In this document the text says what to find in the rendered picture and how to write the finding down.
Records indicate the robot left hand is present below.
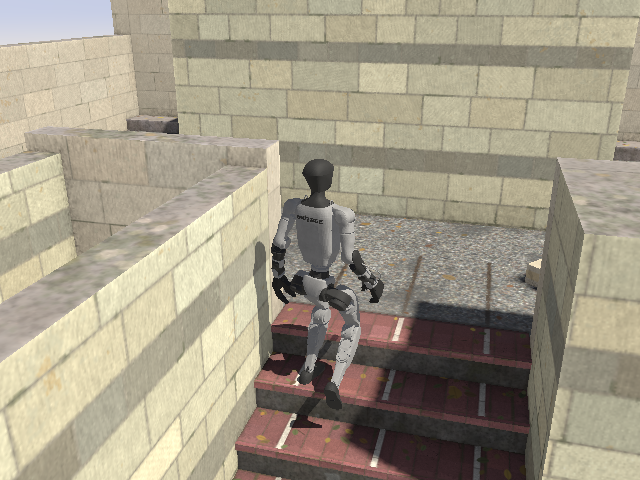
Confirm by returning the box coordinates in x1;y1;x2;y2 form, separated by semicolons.
272;275;296;304

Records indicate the robot left forearm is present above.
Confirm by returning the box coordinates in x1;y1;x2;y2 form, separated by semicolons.
271;239;286;279

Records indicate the robot left upper arm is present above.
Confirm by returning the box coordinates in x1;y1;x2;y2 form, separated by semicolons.
273;198;302;249

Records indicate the robot right hand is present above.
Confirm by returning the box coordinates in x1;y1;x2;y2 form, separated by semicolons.
361;279;384;303

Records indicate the robot right upper arm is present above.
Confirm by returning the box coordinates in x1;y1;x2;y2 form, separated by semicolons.
332;205;357;264

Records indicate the humanoid robot torso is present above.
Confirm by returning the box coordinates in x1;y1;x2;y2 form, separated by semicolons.
295;195;341;302

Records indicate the robot right forearm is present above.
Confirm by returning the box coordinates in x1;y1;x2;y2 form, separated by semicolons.
349;250;378;289

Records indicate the robot right thigh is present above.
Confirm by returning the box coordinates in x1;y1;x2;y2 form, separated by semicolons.
325;284;360;340

